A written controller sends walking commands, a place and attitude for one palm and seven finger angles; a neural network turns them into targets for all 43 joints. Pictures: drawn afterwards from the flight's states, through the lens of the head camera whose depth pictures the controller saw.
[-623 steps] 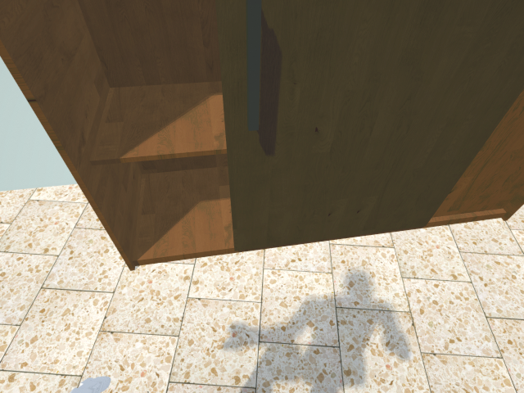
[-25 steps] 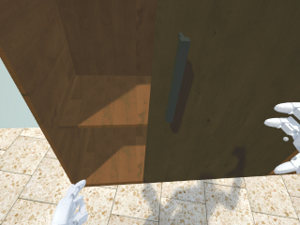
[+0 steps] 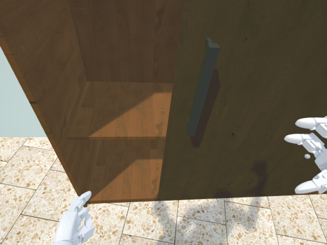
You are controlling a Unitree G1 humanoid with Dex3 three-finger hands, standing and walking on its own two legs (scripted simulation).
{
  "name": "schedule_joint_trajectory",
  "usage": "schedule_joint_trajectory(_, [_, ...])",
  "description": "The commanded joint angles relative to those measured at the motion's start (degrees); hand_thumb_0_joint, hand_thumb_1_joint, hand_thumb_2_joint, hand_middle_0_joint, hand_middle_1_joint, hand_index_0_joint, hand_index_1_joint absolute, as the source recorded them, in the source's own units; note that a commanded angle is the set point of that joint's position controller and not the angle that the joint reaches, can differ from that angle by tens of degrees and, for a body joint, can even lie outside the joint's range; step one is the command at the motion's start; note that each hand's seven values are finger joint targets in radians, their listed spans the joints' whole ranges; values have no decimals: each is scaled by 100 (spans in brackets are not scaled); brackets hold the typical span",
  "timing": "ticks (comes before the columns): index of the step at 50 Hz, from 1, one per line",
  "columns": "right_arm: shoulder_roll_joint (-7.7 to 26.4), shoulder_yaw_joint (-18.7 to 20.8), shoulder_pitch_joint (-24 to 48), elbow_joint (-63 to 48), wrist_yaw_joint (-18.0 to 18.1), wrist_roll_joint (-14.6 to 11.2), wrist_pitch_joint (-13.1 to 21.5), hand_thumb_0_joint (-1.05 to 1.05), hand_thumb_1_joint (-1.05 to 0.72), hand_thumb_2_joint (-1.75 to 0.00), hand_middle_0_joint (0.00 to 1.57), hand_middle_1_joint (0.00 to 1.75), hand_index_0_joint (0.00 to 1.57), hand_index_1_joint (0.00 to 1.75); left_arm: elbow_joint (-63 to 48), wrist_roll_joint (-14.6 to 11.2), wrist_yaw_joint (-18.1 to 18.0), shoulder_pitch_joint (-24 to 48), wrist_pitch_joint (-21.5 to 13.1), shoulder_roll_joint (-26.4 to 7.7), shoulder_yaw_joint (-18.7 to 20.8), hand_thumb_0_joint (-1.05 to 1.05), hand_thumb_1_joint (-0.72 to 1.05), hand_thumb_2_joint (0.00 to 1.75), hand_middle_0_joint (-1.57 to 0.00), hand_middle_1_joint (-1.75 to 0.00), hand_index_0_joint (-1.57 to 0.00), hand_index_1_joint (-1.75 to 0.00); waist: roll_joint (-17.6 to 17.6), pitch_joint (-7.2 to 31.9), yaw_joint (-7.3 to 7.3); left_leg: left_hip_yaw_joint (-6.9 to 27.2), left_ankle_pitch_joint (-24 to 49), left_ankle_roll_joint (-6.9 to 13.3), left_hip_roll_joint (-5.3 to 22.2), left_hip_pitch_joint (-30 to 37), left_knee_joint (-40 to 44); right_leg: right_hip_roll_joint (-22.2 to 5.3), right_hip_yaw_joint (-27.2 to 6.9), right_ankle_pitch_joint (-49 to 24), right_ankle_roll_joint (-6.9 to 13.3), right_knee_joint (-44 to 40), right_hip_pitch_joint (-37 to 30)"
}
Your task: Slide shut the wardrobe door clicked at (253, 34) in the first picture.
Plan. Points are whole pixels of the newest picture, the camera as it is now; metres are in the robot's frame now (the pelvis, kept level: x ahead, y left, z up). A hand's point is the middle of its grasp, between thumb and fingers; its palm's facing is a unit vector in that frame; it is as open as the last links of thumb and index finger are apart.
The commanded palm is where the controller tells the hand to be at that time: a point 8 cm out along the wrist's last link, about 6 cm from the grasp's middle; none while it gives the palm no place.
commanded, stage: move the hooked fingers beside the handle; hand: right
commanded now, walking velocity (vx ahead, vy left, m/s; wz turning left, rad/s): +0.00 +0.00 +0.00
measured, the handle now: (198, 93) +0.52 -0.08 +0.12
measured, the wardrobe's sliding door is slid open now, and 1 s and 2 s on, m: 0.43 0.43 0.43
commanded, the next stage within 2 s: none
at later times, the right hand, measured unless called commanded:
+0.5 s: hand (278, 136) +0.32 -0.24 +0.16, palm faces -0.05 +1.00 -0.06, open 14.0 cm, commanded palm +0.30 -0.28 +0.16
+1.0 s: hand (255, 118) +0.38 -0.20 +0.16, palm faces -0.07 +1.00 -0.02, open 14.0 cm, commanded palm +0.37 -0.25 +0.15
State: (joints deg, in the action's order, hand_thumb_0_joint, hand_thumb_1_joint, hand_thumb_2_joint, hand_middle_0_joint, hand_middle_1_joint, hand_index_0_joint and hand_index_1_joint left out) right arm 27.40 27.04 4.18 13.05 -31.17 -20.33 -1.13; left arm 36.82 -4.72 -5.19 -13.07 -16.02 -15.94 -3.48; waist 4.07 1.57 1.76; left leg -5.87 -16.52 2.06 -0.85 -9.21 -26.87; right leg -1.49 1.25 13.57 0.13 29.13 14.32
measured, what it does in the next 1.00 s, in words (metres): stands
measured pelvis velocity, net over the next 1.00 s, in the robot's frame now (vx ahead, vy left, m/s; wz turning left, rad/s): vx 0.00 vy -0.01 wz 0.02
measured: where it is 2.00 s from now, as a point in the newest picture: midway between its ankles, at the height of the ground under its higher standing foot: outside the picture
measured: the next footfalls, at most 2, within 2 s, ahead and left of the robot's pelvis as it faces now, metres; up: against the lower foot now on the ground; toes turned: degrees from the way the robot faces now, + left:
none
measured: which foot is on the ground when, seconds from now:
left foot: down 0.00-1.00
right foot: down 0.00-1.00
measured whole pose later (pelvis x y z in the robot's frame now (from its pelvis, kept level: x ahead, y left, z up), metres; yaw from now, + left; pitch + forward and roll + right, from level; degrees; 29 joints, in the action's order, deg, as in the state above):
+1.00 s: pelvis +0.00 -0.01 +0.00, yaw +1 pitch +0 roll +0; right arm 21.2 16.8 25.8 30.2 -18.6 -13.9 -0.2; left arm 38.6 -4.1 -4.9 -15.1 -10.6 -15.3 -2.8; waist 2.8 1.7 -1.4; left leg -4.1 -16.3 1.2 -0.1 -11.7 -27.6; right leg -0.9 2.9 13.6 1.1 29.0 15.9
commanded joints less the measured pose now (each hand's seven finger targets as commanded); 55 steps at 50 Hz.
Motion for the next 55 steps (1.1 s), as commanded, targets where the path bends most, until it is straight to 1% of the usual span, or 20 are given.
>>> schedule_joint_trajectory(1, [1568, 399, 1812, -1180, 23, -143, 340, 0, 50, -30, 30, 120, 30, 120, -929, -4, -55, 639, -332, -676, 245, 0, 90, 90, -20, -30, -20, -30, 86, 888, -81, 342, 1435, -187, 43, -393, 434, 218, -213, -873, 257, -267, -871])
schedule_joint_trajectory(4, [1498, 251, 2263, -1034, 118, -121, 412, 0, 50, -30, 30, 120, 30, 120, -863, -4, -90, 602, -333, -684, 254, 0, 90, 90, -20, -30, -20, -30, -94, 795, -160, 359, 1174, -190, 25, -499, 498, 212, -260, -657, 259, -280, -849])
schedule_joint_trajectory(6, [1419, 196, 2252, -1097, 162, -78, 439, 0, 50, -30, 30, 120, 30, 120, -875, 13, -99, 604, -346, -678, 256, 0, 90, 90, -20, -30, -20, -30, 68, 1072, -107, 339, 1420, -165, 44, -378, 410, 218, -263, -883, 267, -272, -994])
schedule_joint_trajectory(11, [1323, 76, 2432, -910, 337, 23, 402, 0, 50, -30, 30, 120, 30, 120, -857, 16, -82, 621, -292, -650, 241, 0, 90, 90, -20, -30, -20, -30, 25, 1003, -91, 327, 1445, -154, 60, -382, 403, 204, -253, -898, 254, -306, -931])
schedule_joint_trajectory(12, [1413, 152, 2434, -815, 399, 27, 390, 0, 50, -30, 30, 120, 30, 120, -820, 31, -78, 580, -256, -660, 246, 0, 90, 90, -20, -30, -20, -30, -205, 993, -81, 337, 1433, -164, 77, -288, 423, 196, -241, -881, 250, -286, -813])
schedule_joint_trajectory(15, [1459, 244, 2489, -759, 473, 76, 348, 0, 50, -30, 30, 120, 30, 120, -879, 30, -71, 632, -216, -659, 246, 0, 90, 90, -20, -30, -20, -30, -101, 1119, -27, 326, 1606, -153, 83, -226, 362, 200, -223, -1021, 245, -306, -846])
schedule_joint_trajectory(18, [1170, -44, 2603, -847, 554, 124, 342, 0, 50, -30, 30, 120, 30, 120, -915, 15, -47, 642, -186, -613, 247, 0, 90, 90, -20, -30, -20, -30, 69, 1142, -63, 323, 1685, -147, 76, -268, 344, 194, -185, -1109, 247, -273, -925])
schedule_joint_trajectory(22, [1248, 30, 2626, -528, 661, 150, 301, 0, 50, -30, 30, 120, 30, 120, -847, 43, -53, 520, -113, -671, 275, 0, 90, 90, -20, -30, -20, -30, -374, 1130, -66, 300, 1685, -153, 69, -227, 330, 164, -204, -1114, 254, -279, -827])
schedule_joint_trajectory(26, [917, -372, 3256, -738, 724, 220, 332, 0, 50, -30, 30, 120, 30, 120, -876, 21, -69, 581, -86, -632, 275, 0, 90, 90, -20, -30, -20, -30, 103, 1218, -168, 318, 1559, -125, 76, -390, 321, 178, -217, -1056, 242, -303, -1045])
schedule_joint_trajectory(32, [1031, -317, 3518, -246, 929, 310, 361, 0, 50, -30, 30, 120, 30, 120, -733, 41, -89, 448, 18, -674, 298, 0, 90, 90, -20, -30, -20, -30, -316, 1160, -208, 346, 1494, -143, 73, -355, 366, 145, -188, -980, 260, -279, -909])
schedule_joint_trajectory(36, [796, -611, 4021, -151, 1015, 393, 394, 0, 50, -30, 30, 120, 30, 120, -722, 45, -88, 436, 38, -675, 293, 0, 90, 90, -20, -30, -20, -30, 73, 1264, -262, 338, 1448, -98, 83, -441, 314, 157, -245, -996, 231, -305, -1038])
schedule_joint_trajectory(37, [807, -611, 4015, -4, 1061, 415, 392, 0, 50, -30, 30, 120, 30, 120, -681, 52, -81, 375, 70, -676, 302, 0, 90, 90, -20, -30, -20, -30, -192, 1211, -280, 328, 1423, -104, 69, -433, 341, 135, -242, -989, 242, -289, -983])
schedule_joint_trajectory(39, [878, -552, 4207, 148, 1115, 419, 408, 0, 50, -30, 30, 120, 30, 120, -646, 57, -78, 345, 87, -700, 312, 0, 90, 90, -20, -30, -20, -30, -313, 1241, -301, 351, 1450, -120, 69, -434, 346, 141, -240, -952, 249, -293, -949])
schedule_joint_trajectory(42, [861, -544, 4139, 155, 1205, 476, 462, 0, 50, -30, 30, 120, 30, 120, -672, 81, -39, 309, 135, -685, 324, 0, 90, 90, -20, -30, -20, -30, -167, 1475, -222, 353, 1612, -92, 80, -279, 285, 135, -220, -1174, 234, -257, -992])
schedule_joint_trajectory(45, [751, -624, 4290, 379, 1258, 491, 454, 0, 50, -30, 30, 120, 30, 120, -644, 73, -15, 270, 189, -688, 330, 0, 90, 90, -20, -30, -20, -30, -236, 1322, -274, 351, 1657, -106, 70, -391, 281, 129, -213, -1164, 231, -283, -928])
schedule_joint_trajectory(47, [909, -490, 4250, 626, 1319, 528, 440, 0, 50, -30, 30, 120, 30, 120, -593, 86, -7, 179, 253, -714, 340, 0, 90, 90, -20, -30, -20, -30, -355, 1254, -250, 358, 1612, -104, 73, -342, 305, 127, -184, -1101, 238, -268, -784])
schedule_joint_trajectory(49, [887, -554, 4517, 661, 1338, 551, 477, 0, 50, -30, 30, 120, 30, 120, -605, 75, -6, 170, 289, -716, 353, 0, 90, 90, -20, -30, -20, -30, -334, 1272, -308, 378, 1590, -115, 72, -397, 292, 126, -173, -1042, 238, -272, -778])
schedule_joint_trajectory(51, [564, -889, 4897, 497, 1345, 589, 564, 0, 50, -30, 30, 120, 30, 120, -638, 79, 5, 169, 277, -677, 350, 0, 90, 90, -20, -30, -20, -30, 11, 1397, -370, 368, 1551, -88, 64, -506, 262, 122, -216, -1113, 223, -260, -998])
schedule_joint_trajectory(52, [674, -794, 4922, 600, 1398, 593, 601, 0, 50, -30, 30, 120, 30, 120, -569, 91, 2, 100, 304, -707, 370, 0, 90, 90, -20, -30, -20, -30, -306, 1435, -382, 362, 1536, -90, 57, -442, 286, 107, -219, -1103, 243, -229, -945])
schedule_joint_trajectory(55, [428, -1040, 5294, 680, 1451, 614, 683, 0, 50, -30, 30, 120, 30, 120, -504, 88, 5, 51, 311, -696, 382, 0, 90, 90, -20, -30, -20, -30, -30, 1533, -457, 364, 1501, -84, 46, -605, 265, 105, -254, -1130, 214, -230, -1132])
